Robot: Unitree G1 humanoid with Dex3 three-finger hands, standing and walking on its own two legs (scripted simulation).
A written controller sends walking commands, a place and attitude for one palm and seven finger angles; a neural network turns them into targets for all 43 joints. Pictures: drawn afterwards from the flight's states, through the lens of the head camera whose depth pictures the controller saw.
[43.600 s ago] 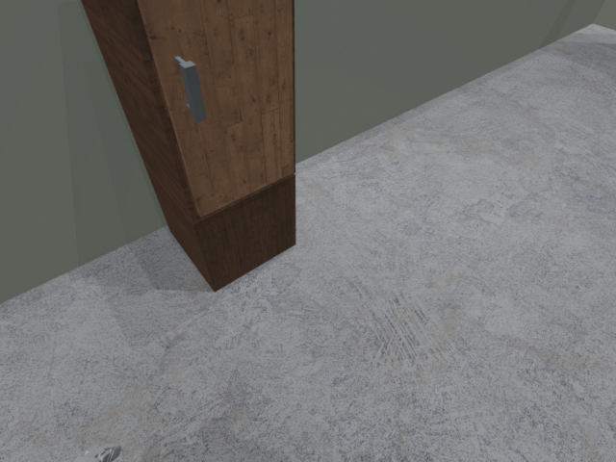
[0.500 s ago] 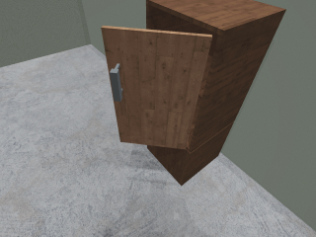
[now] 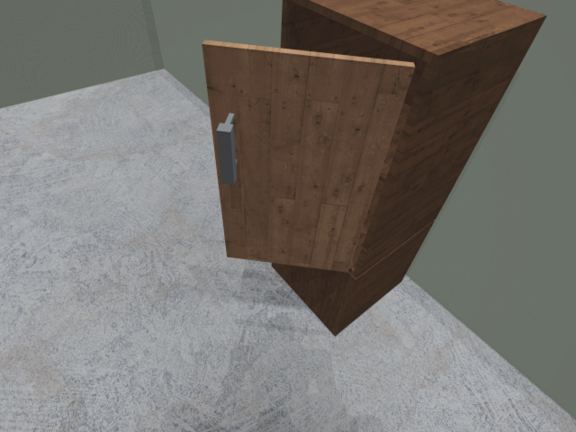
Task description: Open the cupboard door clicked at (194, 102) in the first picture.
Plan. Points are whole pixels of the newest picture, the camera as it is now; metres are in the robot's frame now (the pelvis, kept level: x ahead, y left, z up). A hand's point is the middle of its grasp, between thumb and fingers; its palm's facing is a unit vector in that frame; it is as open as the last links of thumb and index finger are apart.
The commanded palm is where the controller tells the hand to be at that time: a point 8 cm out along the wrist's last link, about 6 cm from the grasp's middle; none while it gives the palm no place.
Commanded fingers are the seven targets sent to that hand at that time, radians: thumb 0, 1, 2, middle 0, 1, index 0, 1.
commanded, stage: look again from close up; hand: left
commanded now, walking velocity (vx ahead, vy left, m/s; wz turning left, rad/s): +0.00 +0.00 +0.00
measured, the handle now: (230, 148) +0.60 +0.16 +0.06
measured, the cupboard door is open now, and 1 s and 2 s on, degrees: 45 45 45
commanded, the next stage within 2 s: shuffle to correct the standing spot in 0.14 s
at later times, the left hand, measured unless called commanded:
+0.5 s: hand out of the picture +0.00 +0.17 -0.18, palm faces +0.02 -0.99 -0.16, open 7.4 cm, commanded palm none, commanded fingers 0.00 0.90 0.90 -0.20 -0.30 -0.20 -0.30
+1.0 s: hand out of the picture +0.01 +0.16 -0.18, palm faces +0.01 -0.98 -0.18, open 7.4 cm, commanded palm none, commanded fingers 0.00 0.90 0.90 -0.20 -0.30 -0.20 -0.30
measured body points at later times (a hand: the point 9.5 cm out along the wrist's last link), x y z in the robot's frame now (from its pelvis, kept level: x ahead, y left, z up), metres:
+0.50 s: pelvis +0.03 +0.01 +0.00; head +0.03 +0.02 +0.45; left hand +0.00 +0.22 -0.17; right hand +0.01 -0.21 -0.16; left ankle +0.01 +0.06 -0.74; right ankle +0.05 -0.14 -0.74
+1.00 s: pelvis +0.03 +0.00 -0.01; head +0.03 +0.00 +0.44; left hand +0.01 +0.21 -0.17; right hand +0.02 -0.21 -0.17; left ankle +0.01 +0.06 -0.74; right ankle +0.05 -0.14 -0.74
